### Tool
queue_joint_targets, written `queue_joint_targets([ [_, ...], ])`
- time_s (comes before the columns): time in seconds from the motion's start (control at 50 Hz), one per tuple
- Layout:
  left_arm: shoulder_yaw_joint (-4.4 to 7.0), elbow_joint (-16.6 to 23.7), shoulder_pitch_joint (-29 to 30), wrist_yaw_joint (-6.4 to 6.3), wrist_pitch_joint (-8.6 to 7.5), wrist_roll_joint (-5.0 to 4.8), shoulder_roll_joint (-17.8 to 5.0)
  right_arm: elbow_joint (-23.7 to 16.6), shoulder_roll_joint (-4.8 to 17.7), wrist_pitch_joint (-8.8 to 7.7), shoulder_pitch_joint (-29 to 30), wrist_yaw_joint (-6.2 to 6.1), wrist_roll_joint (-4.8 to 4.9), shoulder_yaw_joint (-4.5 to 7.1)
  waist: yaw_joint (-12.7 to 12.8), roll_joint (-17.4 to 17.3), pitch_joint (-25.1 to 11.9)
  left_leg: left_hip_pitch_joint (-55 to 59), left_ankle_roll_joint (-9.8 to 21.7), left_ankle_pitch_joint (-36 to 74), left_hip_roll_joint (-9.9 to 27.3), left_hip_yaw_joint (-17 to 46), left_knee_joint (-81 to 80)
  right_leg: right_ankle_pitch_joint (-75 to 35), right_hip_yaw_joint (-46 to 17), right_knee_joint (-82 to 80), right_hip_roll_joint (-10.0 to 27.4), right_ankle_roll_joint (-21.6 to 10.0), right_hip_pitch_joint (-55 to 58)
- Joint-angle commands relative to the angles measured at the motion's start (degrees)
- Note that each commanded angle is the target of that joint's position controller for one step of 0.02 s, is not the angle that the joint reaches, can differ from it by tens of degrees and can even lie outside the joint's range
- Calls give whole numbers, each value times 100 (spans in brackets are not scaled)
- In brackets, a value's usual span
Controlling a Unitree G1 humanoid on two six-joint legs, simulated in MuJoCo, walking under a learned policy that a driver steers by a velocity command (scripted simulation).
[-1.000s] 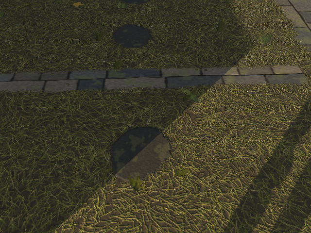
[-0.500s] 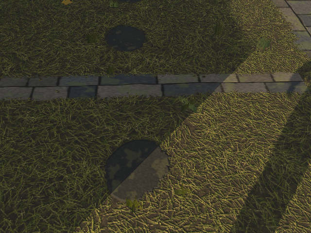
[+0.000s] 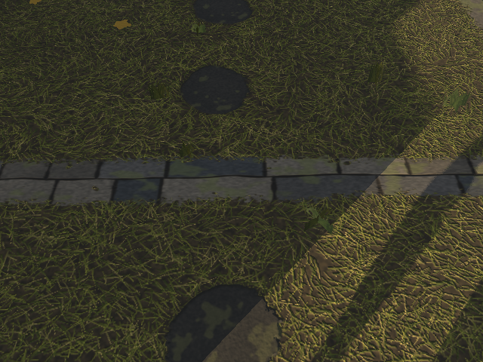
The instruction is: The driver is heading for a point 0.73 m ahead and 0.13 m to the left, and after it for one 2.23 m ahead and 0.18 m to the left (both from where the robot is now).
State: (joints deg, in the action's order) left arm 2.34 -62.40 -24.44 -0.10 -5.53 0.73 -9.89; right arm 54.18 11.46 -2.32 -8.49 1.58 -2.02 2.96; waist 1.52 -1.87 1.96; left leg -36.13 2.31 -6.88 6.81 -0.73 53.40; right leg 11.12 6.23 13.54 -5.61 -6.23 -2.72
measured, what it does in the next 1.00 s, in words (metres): walks ahead: left foot, then right foot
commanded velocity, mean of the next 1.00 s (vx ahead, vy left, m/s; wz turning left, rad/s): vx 0.34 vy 0.00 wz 0.06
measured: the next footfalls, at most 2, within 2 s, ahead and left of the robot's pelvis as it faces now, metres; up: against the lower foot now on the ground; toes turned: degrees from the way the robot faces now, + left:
left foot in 0.24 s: +0.32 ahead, +0.11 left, +0.00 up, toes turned +4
right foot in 0.74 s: +0.39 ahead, -0.06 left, +0.00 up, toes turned -5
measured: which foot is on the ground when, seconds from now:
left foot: up 0.00-0.22, down 0.24-0.76, up 0.78-1.00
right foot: down 0.00-0.24, up 0.26-0.72, down 0.74-1.00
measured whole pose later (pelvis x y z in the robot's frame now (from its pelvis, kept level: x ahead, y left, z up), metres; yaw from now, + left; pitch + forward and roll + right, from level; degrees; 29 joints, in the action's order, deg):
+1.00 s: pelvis +0.41 +0.02 +0.00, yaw +5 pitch +0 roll +0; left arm 2.5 -61.6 -24.5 -1.9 -5.5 1.1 -9.3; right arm 56.9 12.3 -1.2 -11.7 1.8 -1.6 4.0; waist 0.8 -2.1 1.2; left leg -32.2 3.3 -11.6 2.9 -0.5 56.1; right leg 13.8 9.7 13.7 -1.5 -3.1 -0.4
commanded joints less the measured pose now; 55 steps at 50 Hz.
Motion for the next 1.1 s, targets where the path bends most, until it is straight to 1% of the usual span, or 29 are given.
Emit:
queue_joint_targets([
  [0.02, 47, 247, -192, -10, -93, -14, -588, -393, 129, -16, 475, 35, 55, -24, -32, 432, 457, -80, -93, 625, -99, -250, -885, -1689, -912, -793, 1481, -496, -349],
  [0.1, 30, 110, -652, -53, -89, 10, -618, -609, 134, -49, 1115, 31, 88, -60, 190, 521, 458, -43, 18, 793, -319, -447, -1678, -2417, -783, -587, 1585, -461, 396],
  [0.16, 49, 47, -702, -105, -59, 72, -695, -736, 226, -109, 1267, 13, 84, -34, 141, 561, 472, 40, 225, 348, -446, -464, -2039, -3215, -755, -217, 1790, -487, 980],
  [0.2, 80, 63, -514, -134, -48, 87, -810, -619, 344, -163, 761, -42, 75, 33, -151, 655, 196, 861, 435, -146, -746, -582, -2247, -4724, -621, 502, 1813, -372, 1079],
  [0.22, 97, 63, -443, -132, -28, 89, -868, -400, 450, -201, 70, -87, 65, 101, -440, 650, -158, 1620, 560, -219, -932, -638, -2445, -5208, -548, 1289, 1744, -301, 1052],
  [0.24, 89, 103, -332, -122, -11, 47, -855, -72, 614, -258, -938, -142, -2, 192, -865, 521, -671, 2939, 725, 77, -840, -518, -2737, -4697, -384, 2436, 1550, -189, 488],
  [0.26, -1, 298, -415, -88, -22, -108, -545, 109, 1092, -300, -1873, -214, -174, 322, -1072, -75, -1402, 4614, 1108, 145, 501, 978, -2726, -2684, -139, 4253, 1149, 10, -1001],
  [0.28, -28, 261, -1120, -67, 7, -275, -203, 131, 1426, -257, -1924, -165, -147, 403, -726, -1061, -2016, 5604, 1963, 1423, 1986, 3490, -3224, 2087, -190, 6237, 53, 208, -2620],
  [0.3, 111, 273, -625, -109, 49, -127, -657, 73, 1189, -210, -1474, -131, 96, 358, -599, -110, -1596, 4995, 1806, 2000, 1651, 3134, -3321, 1706, -961, 6509, 356, 149, -2864],
  [0.32, 92, 422, -186, -113, 27, -76, -530, 11, 832, -241, -892, -127, 137, 237, -397, -43, -803, 4148, 1621, 2851, 1472, 2169, -3378, 1313, -964, 6285, 547, 183, -2953],
  [0.34, 87, 427, -21, -115, 32, -19, -432, 14, 497, -280, -658, -114, 123, 142, -259, 132, -458, 3586, 1401, 3372, 1185, 1560, -3513, 1119, -930, 5959, 717, 208, -2819],
  [0.38, 102, 368, -152, -68, 188, 111, -311, 141, 144, -316, -620, -172, 150, 14, 3, -57, -276, 2878, 1087, 3701, 778, 794, -3749, 975, -871, 5397, 826, 320, -2326],
  [0.4, 106, 353, -174, -46, 260, 119, -242, 212, 128, -349, -741, -182, 137, -20, 59, -84, -299, 2715, 1028, 4049, 709, 624, -3770, 905, -825, 5196, 777, 359, -2112],
  [0.48, 63, 393, 70, -50, 438, 106, -145, 306, 456, -392, -810, -202, 87, -40, 242, -220, -357, 2462, 978, 4577, 460, 51, -3758, 443, -597, 4132, 729, 488, -1939],
  [0.52, 19, 471, 468, -80, 462, 72, -158, 353, 428, -350, -878, -208, 85, -88, 143, -389, -332, 2439, 859, 4391, 318, -124, -3726, 138, -467, 3392, 730, 491, -1795],
  [0.6, -31, 477, 871, -155, 483, 13, -244, 525, 416, -243, -1227, -239, 72, -131, -81, -430, -376, 2659, 854, 3633, 415, 2, -3613, -49, -390, 2619, 719, 465, -1500],
  [0.64, -31, 547, 1088, -143, 459, 61, -332, 592, 585, -144, -1402, -239, 66, -60, -206, -472, -237, 2722, 999, 1735, 636, 419, -3791, 468, -296, 2499, 745, 405, -1602],
  [0.68, -20, 636, 1304, -91, 414, 107, -368, 636, 603, -58, -1506, -240, 68, -9, -265, -355, 126, 2652, 1089, -651, 783, 909, -4030, 857, -246, 2131, 777, 297, -1684],
  [0.72, -7, 530, 960, -60, 300, 119, -298, 641, 559, -45, -1463, -239, 114, 13, -59, -74, 397, 2352, 1009, -1561, 700, 1075, -3816, 789, -236, 1367, 705, 169, -1134],
  [0.74, 30, 340, 415, -75, 219, 131, -366, 605, 457, -74, -1405, -238, 106, 4, 113, 199, 333, 2017, 914, -1516, 499, 917, -3320, 907, -556, 1151, 858, 64, -539],
  [0.76, 114, 214, 0, -109, 145, 81, -710, 433, 80, -120, -1302, -184, 174, -90, 172, 1057, 327, 1005, 676, -1784, -146, 339, -2415, 1694, -1688, 442, 1521, -241, 199],
  [0.78, 249, 44, -567, -102, 161, -16, -1044, 209, 67, -134, -1007, -152, 135, -89, 377, 1968, 448, -6, 408, -2307, -964, -594, -1035, 2179, -3294, -419, 2509, -795, 671],
  [0.8, 204, 34, -655, -93, 162, 69, -833, 73, 502, -110, -530, -143, 38, 42, 481, 1401, 659, -570, 403, -2640, -824, -204, 59, 1807, -3528, -572, 2887, -976, 685],
  [0.82, 158, 155, -314, -97, 154, 106, -661, 108, 431, -95, -525, -107, 37, 63, 236, 747, 621, -469, 416, -2178, -613, 187, 406, 1630, -3004, -537, 2686, -835, 387],
  [0.84, 145, 286, 37, -111, 135, 90, -588, 185, 307, -88, -644, -64, 85, 57, 27, 561, 537, -266, 401, -1733, -483, 296, 438, 1519, -2540, -656, 2482, -614, 180],
  [0.88, 110, 352, 250, -163, 36, 36, -466, 207, 241, -58, -661, -8, 63, 87, -148, 532, 429, -108, 275, -1047, -354, 264, 424, 623, -1743, -792, 2186, -332, 160],
  [0.94, 97, 287, -52, -192, -65, 16, -446, 114, 160, 48, -402, 25, 39, 113, -130, 450, 310, -316, 115, -490, -331, 103, 527, -614, -959, -710, 2053, -234, 365],
  [1.04, 85, 271, -275, -194, -92, 54, -490, -336, 38, 123, 510, 86, 44, 54, 14, 638, 507, -490, -30, 104, -277, -207, -398, -1504, -102, -621, 1902, -181, 310],
  [1.1, 109, 247, -398, -188, -103, 60, -622, -597, 40, 129, 964, 142, 34, 7, 106, 711, 619, -103, 107, 251, -355, -545, -1202, -1878, 259, -531, 1957, -184, 294],
])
